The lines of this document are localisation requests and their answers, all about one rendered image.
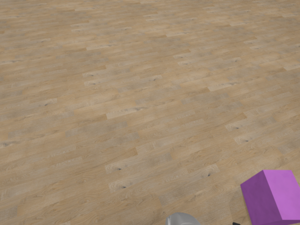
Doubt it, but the robot right thigh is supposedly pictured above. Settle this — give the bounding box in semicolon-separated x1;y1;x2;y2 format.
165;212;201;225

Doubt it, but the carton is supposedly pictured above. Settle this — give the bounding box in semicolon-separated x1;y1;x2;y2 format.
240;170;300;225

